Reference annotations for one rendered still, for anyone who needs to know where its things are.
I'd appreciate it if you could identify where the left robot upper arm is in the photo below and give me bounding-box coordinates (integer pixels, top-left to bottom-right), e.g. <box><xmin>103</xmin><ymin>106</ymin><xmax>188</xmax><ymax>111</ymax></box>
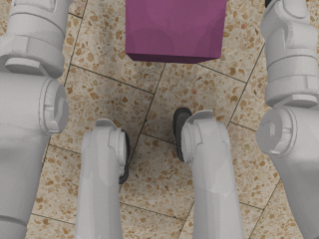
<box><xmin>0</xmin><ymin>72</ymin><xmax>70</xmax><ymax>239</ymax></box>

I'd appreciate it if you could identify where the robot left thigh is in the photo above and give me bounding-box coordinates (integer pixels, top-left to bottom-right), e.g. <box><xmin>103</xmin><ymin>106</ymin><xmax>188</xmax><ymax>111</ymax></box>
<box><xmin>74</xmin><ymin>125</ymin><xmax>127</xmax><ymax>239</ymax></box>

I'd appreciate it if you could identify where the left robot forearm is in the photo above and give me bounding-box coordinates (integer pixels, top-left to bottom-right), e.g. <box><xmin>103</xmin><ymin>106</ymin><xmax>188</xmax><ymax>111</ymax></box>
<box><xmin>0</xmin><ymin>0</ymin><xmax>75</xmax><ymax>79</ymax></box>

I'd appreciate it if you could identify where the carton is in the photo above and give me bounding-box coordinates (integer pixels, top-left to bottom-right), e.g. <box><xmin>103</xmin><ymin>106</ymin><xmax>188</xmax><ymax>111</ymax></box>
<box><xmin>125</xmin><ymin>0</ymin><xmax>227</xmax><ymax>64</ymax></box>

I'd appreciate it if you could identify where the right robot upper arm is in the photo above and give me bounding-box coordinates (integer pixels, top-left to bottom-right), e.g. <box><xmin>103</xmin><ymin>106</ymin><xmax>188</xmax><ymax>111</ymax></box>
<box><xmin>255</xmin><ymin>106</ymin><xmax>319</xmax><ymax>239</ymax></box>

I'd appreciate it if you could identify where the right robot forearm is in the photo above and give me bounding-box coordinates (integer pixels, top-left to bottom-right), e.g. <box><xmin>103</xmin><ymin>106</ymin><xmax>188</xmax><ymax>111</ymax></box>
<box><xmin>259</xmin><ymin>0</ymin><xmax>319</xmax><ymax>110</ymax></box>

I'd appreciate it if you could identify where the robot left foot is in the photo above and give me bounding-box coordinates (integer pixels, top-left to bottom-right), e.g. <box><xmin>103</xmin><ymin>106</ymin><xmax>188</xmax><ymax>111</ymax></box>
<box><xmin>119</xmin><ymin>129</ymin><xmax>131</xmax><ymax>184</ymax></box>

